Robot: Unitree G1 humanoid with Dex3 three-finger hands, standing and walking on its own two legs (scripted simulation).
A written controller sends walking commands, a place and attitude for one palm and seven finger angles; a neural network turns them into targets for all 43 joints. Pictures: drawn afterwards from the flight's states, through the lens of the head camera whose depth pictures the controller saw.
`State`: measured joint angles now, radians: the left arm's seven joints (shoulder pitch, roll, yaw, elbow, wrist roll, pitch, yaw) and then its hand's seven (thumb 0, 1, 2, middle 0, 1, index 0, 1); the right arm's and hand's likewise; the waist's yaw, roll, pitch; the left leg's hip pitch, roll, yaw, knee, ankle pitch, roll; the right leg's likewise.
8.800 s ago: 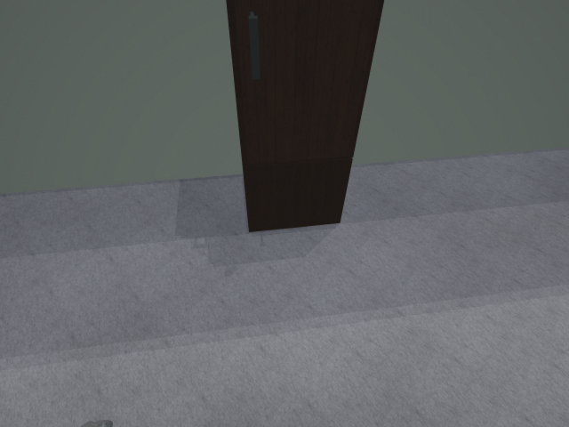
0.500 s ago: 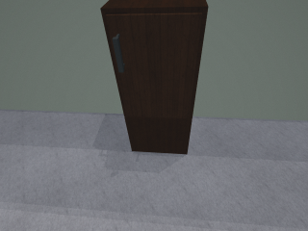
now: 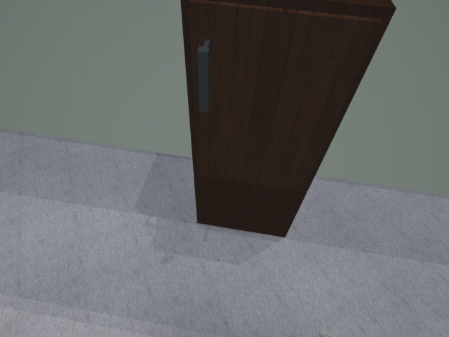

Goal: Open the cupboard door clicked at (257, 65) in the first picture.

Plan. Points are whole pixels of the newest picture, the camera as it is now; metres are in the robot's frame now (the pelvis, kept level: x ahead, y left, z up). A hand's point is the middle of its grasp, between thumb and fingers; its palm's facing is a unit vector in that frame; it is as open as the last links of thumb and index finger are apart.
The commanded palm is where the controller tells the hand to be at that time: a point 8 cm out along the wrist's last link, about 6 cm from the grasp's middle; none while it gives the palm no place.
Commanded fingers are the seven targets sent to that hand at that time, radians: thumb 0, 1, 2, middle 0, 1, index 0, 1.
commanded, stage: take the last steps up to it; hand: left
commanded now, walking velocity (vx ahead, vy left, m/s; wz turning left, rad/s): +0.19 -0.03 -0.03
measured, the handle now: (205, 76) +0.66 +0.12 +0.10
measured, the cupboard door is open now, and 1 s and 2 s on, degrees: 0 0 0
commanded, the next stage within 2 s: come to a stop and stand still in 0.08 s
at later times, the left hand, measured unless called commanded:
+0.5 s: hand (161, 304) +0.20 +0.15 -0.16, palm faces +0.01 -0.98 -0.21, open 7.4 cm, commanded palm none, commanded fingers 0.00 0.90 0.90 -0.20 -0.30 -0.20 -0.30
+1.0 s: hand out of the picture +0.05 +0.19 -0.17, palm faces +0.00 -0.98 -0.22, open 7.4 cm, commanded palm none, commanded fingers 0.00 0.90 0.90 -0.20 -0.30 -0.20 -0.30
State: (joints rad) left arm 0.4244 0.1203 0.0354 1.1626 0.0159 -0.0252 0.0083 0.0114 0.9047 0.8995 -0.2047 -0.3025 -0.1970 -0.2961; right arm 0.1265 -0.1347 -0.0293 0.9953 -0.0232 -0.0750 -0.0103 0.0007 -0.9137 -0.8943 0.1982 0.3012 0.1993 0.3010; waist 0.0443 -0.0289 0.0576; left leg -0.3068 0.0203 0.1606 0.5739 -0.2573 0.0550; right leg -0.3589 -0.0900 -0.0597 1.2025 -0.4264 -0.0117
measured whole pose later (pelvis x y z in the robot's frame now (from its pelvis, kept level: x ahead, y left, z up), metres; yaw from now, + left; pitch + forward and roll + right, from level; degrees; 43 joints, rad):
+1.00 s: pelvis +0.06 +0.01 +0.00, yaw -1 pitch +1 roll +1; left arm 0.32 0.18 0.01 1.09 0.02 0.00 0.03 0.01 0.91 0.90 -0.20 -0.30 -0.19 -0.30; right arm 0.27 -0.16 -0.02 1.04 -0.02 0.00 -0.02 0.01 -0.92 -0.89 0.20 0.30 0.20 0.30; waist 0.00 -0.02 0.01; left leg -0.29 0.02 0.08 0.53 -0.26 0.00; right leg -0.24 -0.03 0.01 0.50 -0.30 0.00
